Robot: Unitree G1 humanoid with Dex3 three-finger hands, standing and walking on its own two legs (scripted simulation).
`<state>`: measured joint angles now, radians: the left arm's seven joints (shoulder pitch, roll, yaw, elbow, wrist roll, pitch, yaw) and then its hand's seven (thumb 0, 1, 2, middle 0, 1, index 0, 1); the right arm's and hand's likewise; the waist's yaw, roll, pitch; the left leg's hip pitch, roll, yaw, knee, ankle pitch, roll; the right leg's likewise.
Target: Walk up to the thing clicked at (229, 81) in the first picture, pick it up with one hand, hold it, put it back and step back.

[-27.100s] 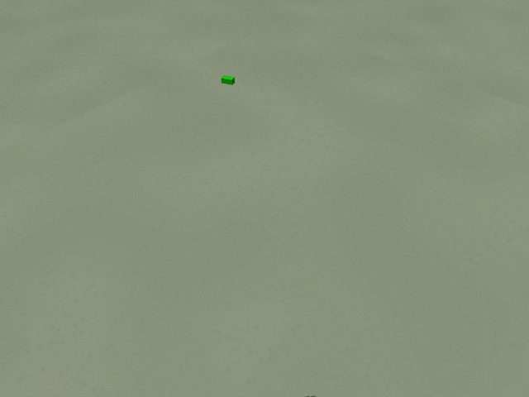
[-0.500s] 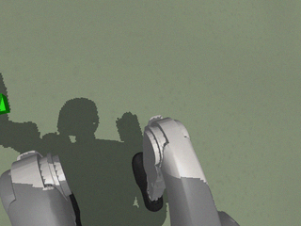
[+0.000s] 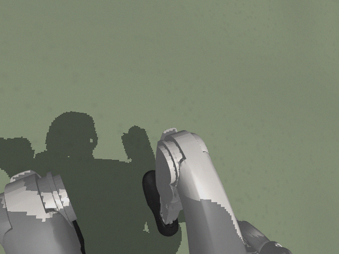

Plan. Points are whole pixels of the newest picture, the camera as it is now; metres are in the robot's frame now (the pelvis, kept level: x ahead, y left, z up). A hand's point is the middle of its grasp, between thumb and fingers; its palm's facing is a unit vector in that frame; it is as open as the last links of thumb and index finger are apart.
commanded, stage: rest palm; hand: left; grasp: from above
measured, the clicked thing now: out of the picture +0.45 +0.31 -0.27
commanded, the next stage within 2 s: close in 0.42 s
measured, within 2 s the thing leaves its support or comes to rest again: neither
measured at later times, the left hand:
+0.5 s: hand out of the picture +0.43 +0.29 -0.24, palm faces -0.43 -0.11 -0.90, open 12.9 cm
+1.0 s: hand out of the picture +0.43 +0.29 -0.24, palm faces -0.45 -0.12 -0.89, open 11.0 cm
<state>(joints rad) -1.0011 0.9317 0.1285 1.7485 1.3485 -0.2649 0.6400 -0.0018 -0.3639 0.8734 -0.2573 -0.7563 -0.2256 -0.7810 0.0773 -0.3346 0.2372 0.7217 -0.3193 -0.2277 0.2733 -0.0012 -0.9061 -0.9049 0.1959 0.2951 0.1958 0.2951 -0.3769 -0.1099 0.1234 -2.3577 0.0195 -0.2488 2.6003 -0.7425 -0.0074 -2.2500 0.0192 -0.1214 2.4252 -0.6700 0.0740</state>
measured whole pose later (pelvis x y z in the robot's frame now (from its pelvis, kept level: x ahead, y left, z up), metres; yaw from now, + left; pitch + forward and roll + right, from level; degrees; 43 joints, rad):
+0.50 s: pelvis +0.00 +0.00 +0.00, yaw -1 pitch +26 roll -14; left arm -1.00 0.93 0.10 1.76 1.33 -0.23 0.70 0.00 -0.29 0.80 -0.31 -0.73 -0.28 -0.74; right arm 0.06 -0.35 0.27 0.70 -0.32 -0.28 0.31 0.00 -0.91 -0.91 0.20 0.30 0.20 0.30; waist -0.39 -0.13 0.16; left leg -2.34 0.03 -0.26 2.60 -0.74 0.00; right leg -2.23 0.03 -0.13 2.40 -0.66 0.08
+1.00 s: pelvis -0.01 +0.00 +0.01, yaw -1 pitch +26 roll -15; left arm -1.01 0.96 0.08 1.75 1.32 -0.27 0.67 0.00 -0.01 0.59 -0.49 -0.61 -0.49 -0.60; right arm 0.07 -0.34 0.30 0.69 -0.32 -0.27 0.30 0.00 -0.90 -0.90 0.20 0.29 0.20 0.29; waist -0.39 -0.13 0.17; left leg -2.34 0.02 -0.27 2.59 -0.74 0.00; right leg -2.22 0.03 -0.15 2.39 -0.65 0.08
